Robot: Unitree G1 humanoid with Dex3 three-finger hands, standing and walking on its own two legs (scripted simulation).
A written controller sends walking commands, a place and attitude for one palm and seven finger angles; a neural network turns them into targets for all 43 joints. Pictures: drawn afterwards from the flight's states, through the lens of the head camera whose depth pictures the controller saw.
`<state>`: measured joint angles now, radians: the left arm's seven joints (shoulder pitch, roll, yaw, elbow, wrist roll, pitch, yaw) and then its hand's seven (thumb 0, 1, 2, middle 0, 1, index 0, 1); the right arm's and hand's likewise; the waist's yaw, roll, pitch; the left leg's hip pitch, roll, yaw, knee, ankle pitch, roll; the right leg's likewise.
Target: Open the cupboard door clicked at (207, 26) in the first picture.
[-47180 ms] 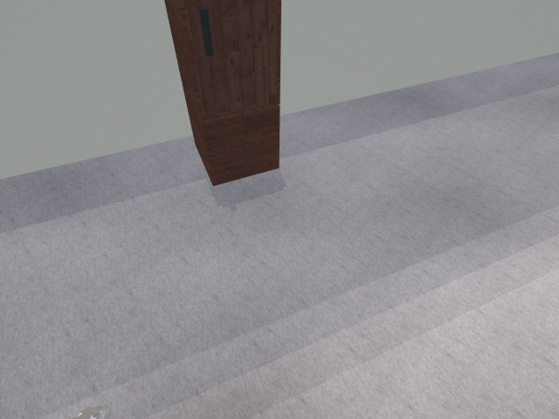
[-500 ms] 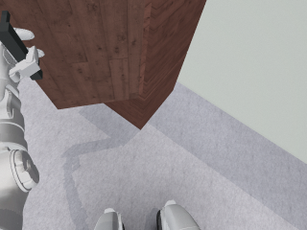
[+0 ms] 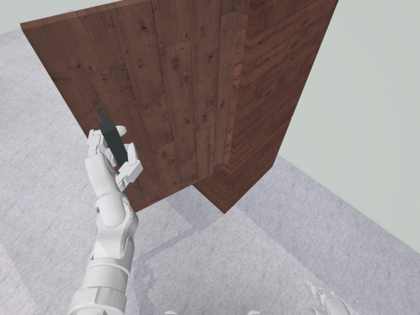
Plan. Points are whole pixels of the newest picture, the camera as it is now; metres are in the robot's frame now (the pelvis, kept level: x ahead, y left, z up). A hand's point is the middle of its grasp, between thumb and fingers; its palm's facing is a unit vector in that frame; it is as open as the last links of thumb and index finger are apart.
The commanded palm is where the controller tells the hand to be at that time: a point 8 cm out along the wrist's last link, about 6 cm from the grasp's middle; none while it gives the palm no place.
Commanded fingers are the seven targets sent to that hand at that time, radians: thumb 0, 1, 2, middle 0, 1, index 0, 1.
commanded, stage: pull the door open along its arc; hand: left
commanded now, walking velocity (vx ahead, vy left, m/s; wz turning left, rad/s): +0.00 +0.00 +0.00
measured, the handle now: (116, 145) +0.42 +0.20 +0.06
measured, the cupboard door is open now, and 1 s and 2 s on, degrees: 75 100 100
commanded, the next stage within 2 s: open thumb and fingers to let go in 0.32 s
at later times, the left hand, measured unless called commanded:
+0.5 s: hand (187, 199) +0.31 +0.05 +0.07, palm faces +0.44 -0.90 -0.03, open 6.5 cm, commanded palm +0.26 +0.09 +0.06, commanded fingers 0.00 0.55 0.75 -0.38 -1.31 -0.38 -1.31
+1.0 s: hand (185, 198) +0.31 +0.05 +0.07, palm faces +0.45 -0.89 -0.01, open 13.3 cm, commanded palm +0.26 +0.09 +0.06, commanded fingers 0.00 -0.50 0.30 -0.23 -0.80 -0.23 -0.80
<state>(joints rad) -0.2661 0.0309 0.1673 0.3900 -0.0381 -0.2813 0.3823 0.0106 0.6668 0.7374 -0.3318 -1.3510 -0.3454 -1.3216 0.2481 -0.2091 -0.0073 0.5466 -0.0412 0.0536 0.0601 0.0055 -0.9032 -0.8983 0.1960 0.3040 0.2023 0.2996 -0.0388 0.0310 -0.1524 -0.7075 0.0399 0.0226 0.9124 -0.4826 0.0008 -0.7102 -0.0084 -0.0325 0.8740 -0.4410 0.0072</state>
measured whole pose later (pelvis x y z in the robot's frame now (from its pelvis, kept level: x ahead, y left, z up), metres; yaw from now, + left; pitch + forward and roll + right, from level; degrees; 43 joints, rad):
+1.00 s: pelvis -0.03 -0.03 +0.00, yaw +3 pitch +10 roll +1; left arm -0.15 -0.13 -0.12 0.35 0.09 -0.25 0.63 0.00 -0.37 0.36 -0.30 -1.15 -0.30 -1.15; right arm 0.20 -0.19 -0.01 0.63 -0.08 0.02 0.00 0.01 -0.90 -0.90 0.20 0.30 0.20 0.30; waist -0.01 0.03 -0.13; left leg -0.66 0.03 -0.03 0.91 -0.43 -0.04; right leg -0.67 -0.02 -0.08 0.92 -0.44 -0.04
